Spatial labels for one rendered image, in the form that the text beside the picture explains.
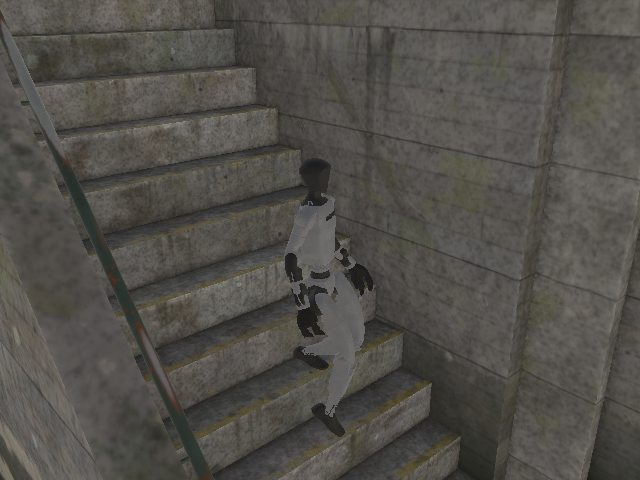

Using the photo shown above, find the robot left foot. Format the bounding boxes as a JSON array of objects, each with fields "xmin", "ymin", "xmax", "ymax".
[{"xmin": 293, "ymin": 346, "xmax": 329, "ymax": 370}]

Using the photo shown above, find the left robot forearm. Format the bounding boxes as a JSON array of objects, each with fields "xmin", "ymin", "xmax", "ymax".
[{"xmin": 334, "ymin": 237, "xmax": 356, "ymax": 270}]

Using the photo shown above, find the left robot hand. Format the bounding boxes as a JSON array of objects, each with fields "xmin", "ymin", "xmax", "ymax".
[{"xmin": 349, "ymin": 263, "xmax": 373, "ymax": 296}]

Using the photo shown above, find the left robot upper arm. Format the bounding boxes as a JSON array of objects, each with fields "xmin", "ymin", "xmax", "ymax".
[{"xmin": 321, "ymin": 194, "xmax": 335, "ymax": 206}]

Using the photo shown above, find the right robot upper arm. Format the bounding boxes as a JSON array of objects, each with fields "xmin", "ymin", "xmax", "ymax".
[{"xmin": 284, "ymin": 207, "xmax": 317, "ymax": 265}]

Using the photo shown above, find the robot torso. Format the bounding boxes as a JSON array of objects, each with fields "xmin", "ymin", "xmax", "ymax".
[{"xmin": 298, "ymin": 193, "xmax": 336, "ymax": 296}]

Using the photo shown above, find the right robot hand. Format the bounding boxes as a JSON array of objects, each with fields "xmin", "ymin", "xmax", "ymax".
[{"xmin": 296, "ymin": 307, "xmax": 325, "ymax": 338}]

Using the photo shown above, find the right robot forearm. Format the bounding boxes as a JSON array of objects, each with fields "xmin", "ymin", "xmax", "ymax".
[{"xmin": 285, "ymin": 253, "xmax": 310, "ymax": 310}]

